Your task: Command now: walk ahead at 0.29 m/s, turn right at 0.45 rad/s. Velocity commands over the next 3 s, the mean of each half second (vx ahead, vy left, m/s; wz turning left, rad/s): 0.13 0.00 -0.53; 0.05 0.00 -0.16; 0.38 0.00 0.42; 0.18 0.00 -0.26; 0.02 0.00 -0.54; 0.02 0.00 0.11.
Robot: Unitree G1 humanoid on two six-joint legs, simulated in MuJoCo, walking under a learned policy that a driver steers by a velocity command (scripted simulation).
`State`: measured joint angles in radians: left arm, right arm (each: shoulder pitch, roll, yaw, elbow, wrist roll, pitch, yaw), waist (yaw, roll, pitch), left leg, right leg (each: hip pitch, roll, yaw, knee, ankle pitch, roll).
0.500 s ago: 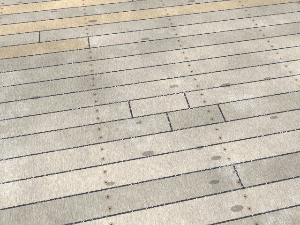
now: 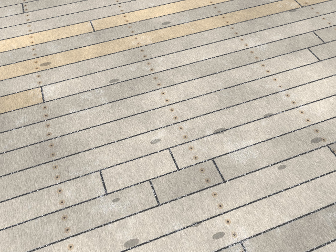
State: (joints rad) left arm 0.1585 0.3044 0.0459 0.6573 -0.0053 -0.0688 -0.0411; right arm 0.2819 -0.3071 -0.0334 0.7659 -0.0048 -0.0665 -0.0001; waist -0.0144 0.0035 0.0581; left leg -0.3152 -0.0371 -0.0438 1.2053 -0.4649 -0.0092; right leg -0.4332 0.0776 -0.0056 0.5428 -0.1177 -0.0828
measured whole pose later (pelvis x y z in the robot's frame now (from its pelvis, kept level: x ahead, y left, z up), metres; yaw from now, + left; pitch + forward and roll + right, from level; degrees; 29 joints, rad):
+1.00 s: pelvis +0.15 -0.01 +0.01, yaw -20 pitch +0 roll +0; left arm 0.20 0.23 0.02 0.71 0.01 -0.01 0.02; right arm 0.23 -0.31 -0.05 0.83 0.03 0.01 -0.01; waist -0.01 0.03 -0.01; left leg -0.36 0.03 -0.01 0.83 -0.45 -0.03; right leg -0.17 0.02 -0.03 0.44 -0.28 -0.02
